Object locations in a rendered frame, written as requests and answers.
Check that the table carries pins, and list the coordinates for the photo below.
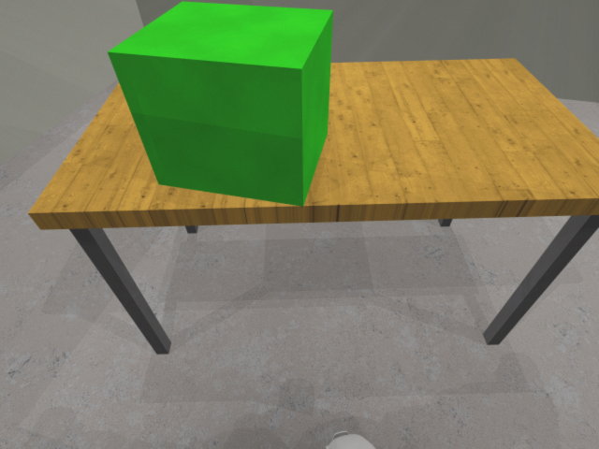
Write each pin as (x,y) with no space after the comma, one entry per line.
(407,140)

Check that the carton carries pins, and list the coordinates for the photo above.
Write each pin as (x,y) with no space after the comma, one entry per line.
(231,99)

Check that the right robot shin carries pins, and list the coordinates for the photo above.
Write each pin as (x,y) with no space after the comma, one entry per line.
(339,434)

